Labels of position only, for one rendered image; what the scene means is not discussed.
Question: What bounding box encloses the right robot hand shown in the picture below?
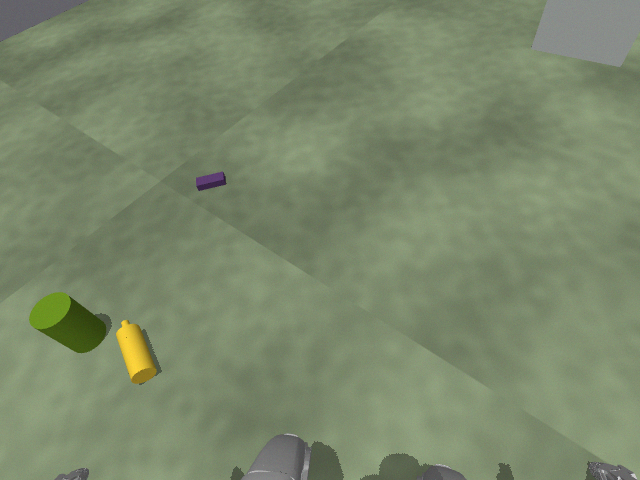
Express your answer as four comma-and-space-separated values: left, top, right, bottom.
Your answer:
588, 462, 637, 480

